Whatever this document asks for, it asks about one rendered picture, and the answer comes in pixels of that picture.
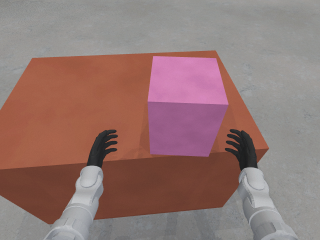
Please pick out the pedestal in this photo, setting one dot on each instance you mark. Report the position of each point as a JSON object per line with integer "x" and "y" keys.
{"x": 58, "y": 107}

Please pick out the carton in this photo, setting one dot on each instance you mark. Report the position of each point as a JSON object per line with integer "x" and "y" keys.
{"x": 186, "y": 105}

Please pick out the right robot hand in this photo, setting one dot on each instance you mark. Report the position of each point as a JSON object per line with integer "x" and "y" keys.
{"x": 246, "y": 154}

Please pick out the left robot forearm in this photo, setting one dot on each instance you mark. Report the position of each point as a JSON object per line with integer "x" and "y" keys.
{"x": 78, "y": 216}

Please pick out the right robot forearm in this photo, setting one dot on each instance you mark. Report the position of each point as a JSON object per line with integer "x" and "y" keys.
{"x": 262, "y": 216}

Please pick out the left robot hand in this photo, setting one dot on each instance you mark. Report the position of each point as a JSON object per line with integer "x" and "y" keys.
{"x": 99, "y": 151}

